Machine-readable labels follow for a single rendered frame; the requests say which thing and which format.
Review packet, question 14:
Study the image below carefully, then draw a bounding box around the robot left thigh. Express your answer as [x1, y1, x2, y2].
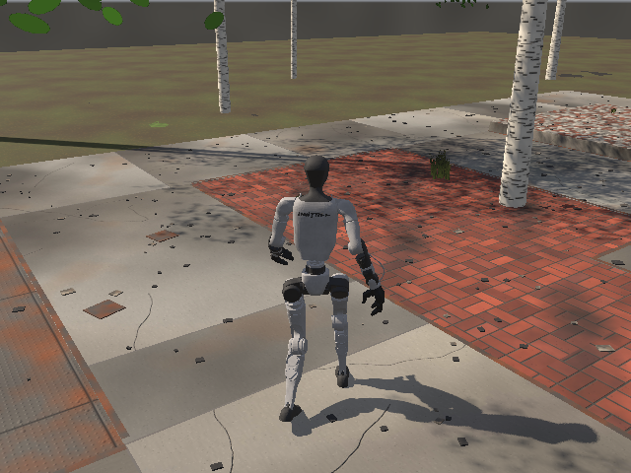
[282, 277, 308, 355]

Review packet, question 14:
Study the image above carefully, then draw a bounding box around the right robot hand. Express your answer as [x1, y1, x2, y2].
[362, 286, 385, 316]

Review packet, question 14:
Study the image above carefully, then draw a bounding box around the robot right forearm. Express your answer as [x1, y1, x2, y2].
[355, 239, 381, 290]

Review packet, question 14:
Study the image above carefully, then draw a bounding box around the left robot hand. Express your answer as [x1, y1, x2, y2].
[270, 247, 294, 265]

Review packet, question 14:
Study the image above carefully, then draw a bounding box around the robot right upper arm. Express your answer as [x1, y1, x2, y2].
[336, 198, 364, 255]

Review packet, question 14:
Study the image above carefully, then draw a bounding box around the robot left upper arm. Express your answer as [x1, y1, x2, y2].
[269, 197, 297, 248]

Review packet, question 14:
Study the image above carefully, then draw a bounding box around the robot left forearm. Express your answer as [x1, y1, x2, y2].
[268, 234, 283, 257]

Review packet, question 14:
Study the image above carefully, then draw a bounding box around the humanoid robot torso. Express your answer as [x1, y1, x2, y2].
[293, 193, 338, 296]

